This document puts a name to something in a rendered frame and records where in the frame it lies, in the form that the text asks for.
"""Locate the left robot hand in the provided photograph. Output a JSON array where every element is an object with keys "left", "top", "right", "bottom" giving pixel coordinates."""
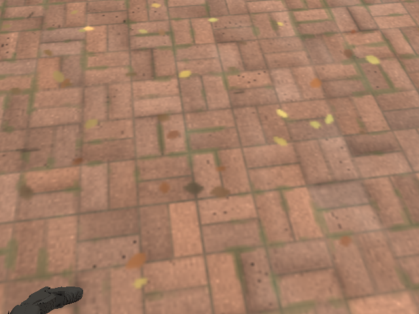
[{"left": 8, "top": 287, "right": 83, "bottom": 314}]

